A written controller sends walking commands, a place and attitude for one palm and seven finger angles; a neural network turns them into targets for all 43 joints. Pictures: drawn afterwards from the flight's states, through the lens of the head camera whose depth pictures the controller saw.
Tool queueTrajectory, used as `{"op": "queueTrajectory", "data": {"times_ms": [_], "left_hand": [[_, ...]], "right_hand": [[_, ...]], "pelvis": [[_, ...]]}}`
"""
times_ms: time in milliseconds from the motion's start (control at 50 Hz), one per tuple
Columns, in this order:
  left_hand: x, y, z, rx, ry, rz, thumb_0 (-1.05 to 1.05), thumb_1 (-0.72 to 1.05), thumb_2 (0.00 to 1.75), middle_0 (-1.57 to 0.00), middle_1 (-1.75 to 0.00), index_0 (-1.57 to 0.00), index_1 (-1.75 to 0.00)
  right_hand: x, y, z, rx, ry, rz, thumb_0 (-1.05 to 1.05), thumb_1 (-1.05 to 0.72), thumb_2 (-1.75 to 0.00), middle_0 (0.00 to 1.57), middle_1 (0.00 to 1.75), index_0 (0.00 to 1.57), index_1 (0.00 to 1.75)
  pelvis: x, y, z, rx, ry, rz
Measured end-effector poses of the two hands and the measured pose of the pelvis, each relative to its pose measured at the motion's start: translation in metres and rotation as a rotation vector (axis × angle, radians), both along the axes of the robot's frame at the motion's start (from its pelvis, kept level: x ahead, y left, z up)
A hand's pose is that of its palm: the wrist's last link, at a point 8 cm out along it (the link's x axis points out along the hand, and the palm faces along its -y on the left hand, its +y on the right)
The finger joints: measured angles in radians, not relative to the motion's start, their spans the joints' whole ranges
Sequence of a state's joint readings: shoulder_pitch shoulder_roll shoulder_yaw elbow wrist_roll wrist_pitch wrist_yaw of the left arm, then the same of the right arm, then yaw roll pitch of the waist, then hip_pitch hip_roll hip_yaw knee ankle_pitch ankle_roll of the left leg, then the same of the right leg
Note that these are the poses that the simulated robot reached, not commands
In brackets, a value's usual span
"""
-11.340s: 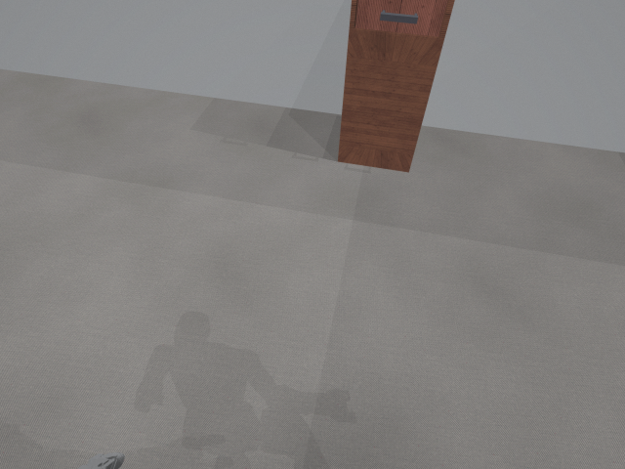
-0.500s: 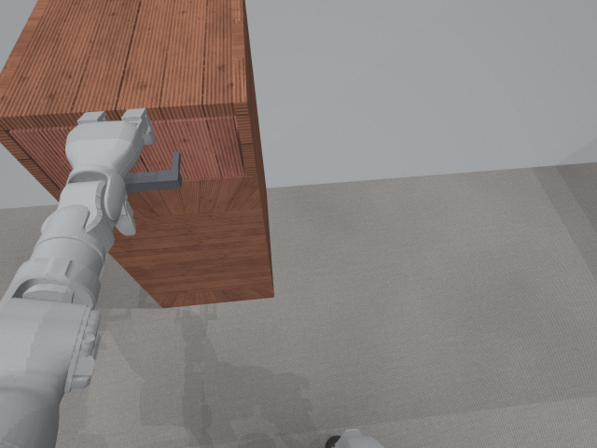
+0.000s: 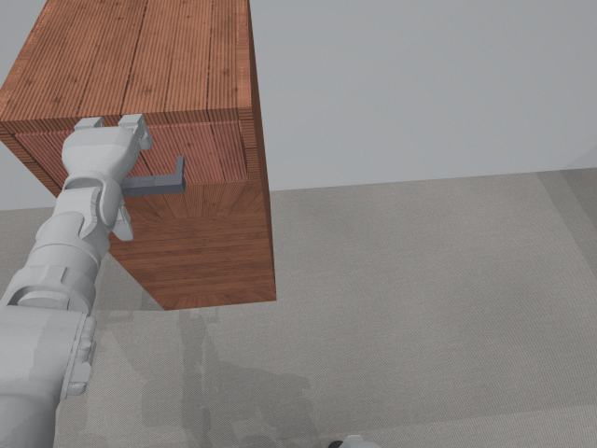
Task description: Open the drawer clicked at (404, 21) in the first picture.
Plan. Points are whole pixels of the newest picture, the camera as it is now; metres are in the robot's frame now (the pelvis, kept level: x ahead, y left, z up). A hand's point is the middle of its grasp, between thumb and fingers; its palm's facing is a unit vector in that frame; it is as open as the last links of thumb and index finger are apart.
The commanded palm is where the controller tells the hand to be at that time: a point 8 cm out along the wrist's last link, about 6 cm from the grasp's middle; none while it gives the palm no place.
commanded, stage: move the hooked fingers above the handle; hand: left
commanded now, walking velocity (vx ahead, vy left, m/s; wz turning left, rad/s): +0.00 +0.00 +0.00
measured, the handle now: (141, 175) +0.53 +0.24 -0.01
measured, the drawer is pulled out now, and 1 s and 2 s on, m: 0.00 0.00 0.00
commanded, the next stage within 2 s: lower the fingers behind the handle in 0.20 s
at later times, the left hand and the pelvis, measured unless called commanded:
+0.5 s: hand (130, 182) +0.48 +0.23 +0.04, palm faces -0.10 +0.00 -0.99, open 13.8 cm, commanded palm +0.47 +0.23 +0.09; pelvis +0.01 +0.00 +0.00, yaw +0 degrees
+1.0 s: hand (136, 196) +0.48 +0.24 +0.00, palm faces -0.07 -0.03 -1.00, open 13.8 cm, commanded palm +0.47 +0.24 +0.06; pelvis +0.00 +0.00 -0.01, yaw +0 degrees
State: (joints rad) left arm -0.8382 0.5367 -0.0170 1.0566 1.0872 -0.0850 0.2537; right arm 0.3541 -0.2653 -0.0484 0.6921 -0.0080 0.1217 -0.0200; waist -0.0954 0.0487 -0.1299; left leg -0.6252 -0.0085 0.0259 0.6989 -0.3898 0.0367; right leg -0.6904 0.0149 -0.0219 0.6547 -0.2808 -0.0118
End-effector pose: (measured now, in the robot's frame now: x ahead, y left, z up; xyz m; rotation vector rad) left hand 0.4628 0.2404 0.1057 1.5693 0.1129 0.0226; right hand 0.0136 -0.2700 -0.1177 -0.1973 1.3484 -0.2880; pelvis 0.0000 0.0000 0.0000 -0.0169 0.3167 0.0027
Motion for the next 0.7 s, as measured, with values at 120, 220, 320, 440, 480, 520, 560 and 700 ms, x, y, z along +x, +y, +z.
{"op": "queueTrajectory", "data": {"times_ms": [120, 220, 320, 440, 480, 520, 560, 700], "left_hand": [[-0.001, -0.005, -0.001, -0.003, 0.014, -0.023, 0.00, -0.49, 0.31, -0.32, -1.20, -0.32, -1.20], [0.004, -0.007, -0.001, -0.009, -0.007, -0.028, 0.00, -0.49, 0.31, -0.32, -1.20, -0.32, -1.20], [0.008, -0.006, -0.001, -0.001, -0.005, -0.006, 0.00, -0.49, 0.31, -0.32, -1.20, -0.32, -1.21], [0.008, -0.006, -0.005, 0.001, 0.021, -0.003, 0.00, -0.49, 0.31, -0.32, -1.20, -0.32, -1.22], [0.007, -0.007, -0.010, 0.000, 0.038, -0.010, 0.00, -0.49, 0.31, -0.32, -1.20, -0.32, -1.22], [0.005, -0.008, -0.015, -0.008, 0.045, -0.023, 0.00, -0.49, 0.31, -0.32, -1.20, -0.32, -1.21], [0.004, -0.010, -0.019, -0.013, 0.043, -0.036, 0.00, -0.49, 0.31, -0.32, -1.20, -0.32, -1.21], [0.003, -0.001, -0.028, -0.015, 0.005, -0.013, 0.00, -0.49, 0.31, -0.32, -1.20, -0.32, -1.20]], "right_hand": [[0.017, 0.000, 0.001, -0.003, -0.036, 0.025, 0.01, -0.90, -0.90, 0.20, 0.30, 0.20, 0.30], [0.022, 0.000, 0.001, -0.008, -0.043, 0.033, 0.01, -0.90, -0.90, 0.20, 0.30, 0.20, 0.30], [0.017, -0.001, 0.000, -0.004, -0.024, 0.022, 0.01, -0.90, -0.90, 0.20, 0.29, 0.20, 0.30], [0.005, 0.000, -0.002, 0.004, 0.015, 0.007, 0.01, -0.90, -0.90, 0.20, 0.29, 0.20, 0.30], [0.001, -0.001, -0.002, 0.004, 0.024, 0.002, 0.01, -0.90, -0.90, 0.20, 0.29, 0.20, 0.30], [-0.002, -0.001, -0.002, 0.001, 0.032, -0.002, 0.01, -0.90, -0.90, 0.20, 0.30, 0.20, 0.30], [-0.005, -0.002, -0.002, -0.003, 0.038, -0.004, 0.01, -0.90, -0.90, 0.20, 0.30, 0.20, 0.30], [-0.011, -0.006, -0.005, -0.014, 0.055, -0.005, 0.01, -0.90, -0.90, 0.20, 0.30, 0.20, 0.30]], "pelvis": [[0.001, 0.000, 0.000, 0.000, -0.005, 0.010], [0.003, -0.001, -0.001, 0.000, 0.002, 0.010], [0.004, -0.001, -0.001, 0.000, 0.009, 0.006], [0.006, -0.002, -0.001, 0.000, 0.010, 0.002], [0.006, -0.002, -0.001, 0.000, 0.010, 0.001], [0.006, -0.002, -0.002, 0.000, 0.013, 0.000], [0.005, -0.002, -0.002, 0.000, 0.018, -0.001], [0.002, -0.003, -0.007, 0.000, 0.039, -0.004]]}}
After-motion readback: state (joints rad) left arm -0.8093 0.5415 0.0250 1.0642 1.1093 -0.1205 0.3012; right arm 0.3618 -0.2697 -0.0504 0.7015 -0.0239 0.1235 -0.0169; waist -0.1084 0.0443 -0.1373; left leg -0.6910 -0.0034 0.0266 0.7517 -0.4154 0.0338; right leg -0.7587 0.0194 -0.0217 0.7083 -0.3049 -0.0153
